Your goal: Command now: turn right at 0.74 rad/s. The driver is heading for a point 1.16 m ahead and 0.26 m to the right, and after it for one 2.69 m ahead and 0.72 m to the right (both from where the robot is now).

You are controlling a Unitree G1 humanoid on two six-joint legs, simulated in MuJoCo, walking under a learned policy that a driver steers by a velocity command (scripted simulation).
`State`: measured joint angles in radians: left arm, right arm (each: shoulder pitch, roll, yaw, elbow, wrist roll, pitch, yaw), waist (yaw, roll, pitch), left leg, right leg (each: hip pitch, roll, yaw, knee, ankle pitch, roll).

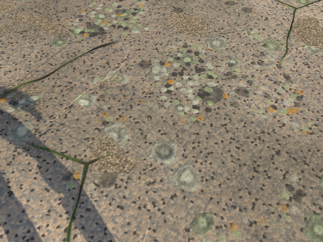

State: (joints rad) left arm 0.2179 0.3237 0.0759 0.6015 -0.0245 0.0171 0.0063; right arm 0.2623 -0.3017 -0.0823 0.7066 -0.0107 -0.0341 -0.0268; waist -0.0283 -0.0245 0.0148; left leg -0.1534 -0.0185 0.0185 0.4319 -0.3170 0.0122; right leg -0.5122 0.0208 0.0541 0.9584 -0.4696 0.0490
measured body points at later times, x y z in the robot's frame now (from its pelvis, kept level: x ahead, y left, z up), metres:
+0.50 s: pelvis +0.05 -0.02 +0.00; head +0.07 -0.03 +0.44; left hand +0.34 +0.16 -0.07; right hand +0.04 -0.34 -0.10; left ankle +0.10 +0.11 -0.74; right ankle +0.08 -0.14 -0.73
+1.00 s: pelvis +0.17 -0.19 -0.01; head +0.19 -0.20 +0.44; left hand +0.44 -0.05 -0.10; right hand +0.01 -0.42 -0.14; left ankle +0.15 +0.01 -0.65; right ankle +0.08 -0.26 -0.74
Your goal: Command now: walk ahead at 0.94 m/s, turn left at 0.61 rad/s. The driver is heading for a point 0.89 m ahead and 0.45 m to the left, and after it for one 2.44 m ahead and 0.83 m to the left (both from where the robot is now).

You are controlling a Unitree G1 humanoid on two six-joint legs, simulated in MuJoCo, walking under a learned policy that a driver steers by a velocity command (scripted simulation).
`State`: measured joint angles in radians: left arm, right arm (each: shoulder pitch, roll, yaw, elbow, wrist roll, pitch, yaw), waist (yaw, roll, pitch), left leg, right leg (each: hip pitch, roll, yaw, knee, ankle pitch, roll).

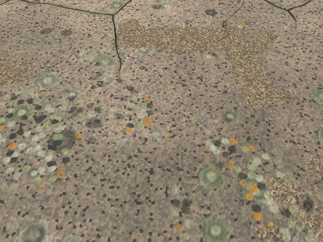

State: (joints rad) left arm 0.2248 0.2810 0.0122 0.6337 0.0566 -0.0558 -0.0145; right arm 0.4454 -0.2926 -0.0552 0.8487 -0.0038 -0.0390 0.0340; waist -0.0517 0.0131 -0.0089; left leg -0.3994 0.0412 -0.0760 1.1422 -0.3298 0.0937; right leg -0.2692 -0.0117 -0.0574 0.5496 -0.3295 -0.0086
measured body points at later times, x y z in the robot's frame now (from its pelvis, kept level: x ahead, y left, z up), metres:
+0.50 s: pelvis +0.40 +0.07 -0.01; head +0.42 +0.07 +0.44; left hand +0.46 +0.35 -0.09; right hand +0.55 -0.19 -0.14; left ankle +0.39 +0.06 -0.73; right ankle +0.46 -0.11 -0.63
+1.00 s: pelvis +0.81 +0.24 +0.00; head +0.82 +0.26 +0.45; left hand +0.55 +0.41 -0.11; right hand +1.16 +0.26 -0.06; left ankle +0.77 +0.36 -0.64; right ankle +0.85 +0.10 -0.73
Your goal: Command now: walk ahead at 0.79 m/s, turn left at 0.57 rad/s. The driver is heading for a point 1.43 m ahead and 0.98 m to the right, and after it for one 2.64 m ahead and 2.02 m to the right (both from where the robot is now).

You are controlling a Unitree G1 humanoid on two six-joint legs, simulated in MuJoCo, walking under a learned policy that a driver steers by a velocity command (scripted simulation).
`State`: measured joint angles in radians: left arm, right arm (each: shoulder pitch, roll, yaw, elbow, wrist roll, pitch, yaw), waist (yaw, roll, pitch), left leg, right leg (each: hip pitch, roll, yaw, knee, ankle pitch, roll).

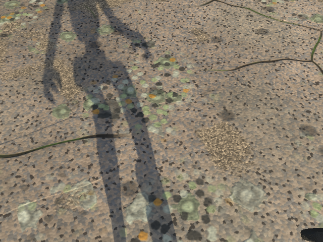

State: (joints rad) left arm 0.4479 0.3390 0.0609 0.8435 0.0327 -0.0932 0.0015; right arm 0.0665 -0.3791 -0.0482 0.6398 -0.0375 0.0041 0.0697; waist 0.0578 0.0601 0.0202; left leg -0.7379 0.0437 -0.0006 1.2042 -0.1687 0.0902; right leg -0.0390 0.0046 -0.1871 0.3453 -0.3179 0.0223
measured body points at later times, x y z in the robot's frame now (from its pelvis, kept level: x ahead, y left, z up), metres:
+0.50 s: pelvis +0.29 -0.01 +0.01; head +0.34 -0.02 +0.45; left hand +0.49 +0.24 -0.10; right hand +0.37 -0.31 -0.10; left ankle +0.30 +0.09 -0.73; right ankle +0.37 -0.16 -0.69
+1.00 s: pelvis +0.39 -0.04 +0.00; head +0.42 -0.08 +0.45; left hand +0.71 +0.08 -0.07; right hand +0.36 -0.37 -0.10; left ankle +0.52 +0.05 -0.72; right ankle +0.38 -0.15 -0.73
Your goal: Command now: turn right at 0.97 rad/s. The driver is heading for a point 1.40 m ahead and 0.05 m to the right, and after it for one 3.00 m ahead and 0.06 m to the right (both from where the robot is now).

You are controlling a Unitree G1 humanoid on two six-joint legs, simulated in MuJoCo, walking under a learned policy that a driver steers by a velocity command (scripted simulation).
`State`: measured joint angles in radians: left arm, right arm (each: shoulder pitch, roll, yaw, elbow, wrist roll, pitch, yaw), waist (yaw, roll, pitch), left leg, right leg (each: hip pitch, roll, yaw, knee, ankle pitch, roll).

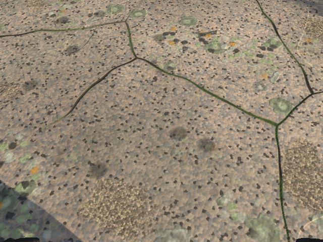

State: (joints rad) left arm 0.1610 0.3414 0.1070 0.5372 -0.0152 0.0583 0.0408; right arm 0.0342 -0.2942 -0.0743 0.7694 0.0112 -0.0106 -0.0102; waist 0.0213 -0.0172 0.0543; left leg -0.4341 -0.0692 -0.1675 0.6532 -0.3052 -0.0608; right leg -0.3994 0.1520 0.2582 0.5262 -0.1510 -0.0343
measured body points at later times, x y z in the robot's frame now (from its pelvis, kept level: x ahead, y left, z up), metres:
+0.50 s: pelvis +0.01 +0.00 +0.00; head +0.05 -0.04 +0.44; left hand +0.30 +0.16 -0.07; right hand -0.01 -0.33 -0.12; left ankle +0.06 +0.14 -0.73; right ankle -0.04 -0.11 -0.74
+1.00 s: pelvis +0.02 +0.00 -0.01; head +0.07 +0.02 +0.44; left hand +0.24 +0.24 -0.12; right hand +0.11 -0.31 -0.09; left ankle +0.03 +0.10 -0.74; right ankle -0.04 -0.12 -0.73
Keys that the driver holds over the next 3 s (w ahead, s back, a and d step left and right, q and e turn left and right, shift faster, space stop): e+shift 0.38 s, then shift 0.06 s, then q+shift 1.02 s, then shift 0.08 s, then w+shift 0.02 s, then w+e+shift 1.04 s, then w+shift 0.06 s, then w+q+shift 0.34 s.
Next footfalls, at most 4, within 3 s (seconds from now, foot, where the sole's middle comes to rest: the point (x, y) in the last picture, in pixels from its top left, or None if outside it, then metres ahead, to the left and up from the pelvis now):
0.04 left None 0.10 0.14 -0.77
0.48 right None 0.00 -0.13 -0.77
0.98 left None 0.07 0.09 -0.77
1.48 right None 0.18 -0.10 -0.77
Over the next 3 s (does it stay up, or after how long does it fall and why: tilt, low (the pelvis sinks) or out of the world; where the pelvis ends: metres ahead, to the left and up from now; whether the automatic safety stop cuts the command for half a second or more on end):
stays up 1.05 -0.15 0.00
